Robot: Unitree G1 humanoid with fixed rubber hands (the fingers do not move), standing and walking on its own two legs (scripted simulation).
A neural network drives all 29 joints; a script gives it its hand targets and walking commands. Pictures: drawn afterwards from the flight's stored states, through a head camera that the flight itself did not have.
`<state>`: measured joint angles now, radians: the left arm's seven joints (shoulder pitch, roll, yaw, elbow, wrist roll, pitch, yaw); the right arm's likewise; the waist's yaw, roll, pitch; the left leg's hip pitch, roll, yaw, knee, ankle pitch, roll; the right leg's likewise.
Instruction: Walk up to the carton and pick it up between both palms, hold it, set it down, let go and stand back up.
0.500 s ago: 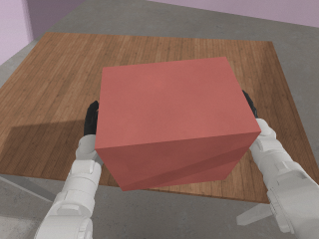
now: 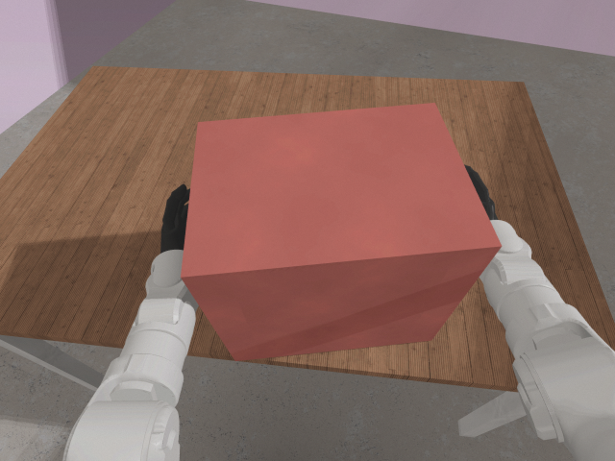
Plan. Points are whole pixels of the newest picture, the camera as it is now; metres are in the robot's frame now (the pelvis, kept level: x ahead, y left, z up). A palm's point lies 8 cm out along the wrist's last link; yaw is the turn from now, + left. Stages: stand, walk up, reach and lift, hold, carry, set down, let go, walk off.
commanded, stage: reach and lift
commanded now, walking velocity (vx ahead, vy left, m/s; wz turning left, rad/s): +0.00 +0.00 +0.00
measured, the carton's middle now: (326, 242) +0.42 +0.05 +0.02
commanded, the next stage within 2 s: none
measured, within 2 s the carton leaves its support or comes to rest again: neither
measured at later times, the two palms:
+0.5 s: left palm (159, 237) +0.35 +0.25 +0.09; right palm (481, 211) +0.44 -0.14 +0.09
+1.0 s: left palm (154, 212) +0.35 +0.24 +0.14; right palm (516, 216) +0.40 -0.16 +0.13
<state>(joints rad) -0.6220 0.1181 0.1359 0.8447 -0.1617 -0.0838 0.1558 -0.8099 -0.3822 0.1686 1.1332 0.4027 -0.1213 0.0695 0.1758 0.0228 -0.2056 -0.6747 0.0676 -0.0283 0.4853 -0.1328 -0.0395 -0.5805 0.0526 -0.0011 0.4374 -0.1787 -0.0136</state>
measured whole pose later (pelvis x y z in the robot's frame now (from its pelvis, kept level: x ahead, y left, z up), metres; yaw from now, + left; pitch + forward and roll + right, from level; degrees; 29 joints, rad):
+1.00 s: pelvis +0.01 +0.01 +0.02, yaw +2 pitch +4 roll -1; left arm -0.46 0.12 0.25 0.32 -0.03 0.38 0.05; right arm -0.60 -0.24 -0.05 0.68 0.27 0.19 0.00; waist 0.02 0.00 -0.11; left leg -0.31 0.04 -0.03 0.34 -0.11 -0.02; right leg -0.20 0.02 -0.01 0.28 -0.15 0.00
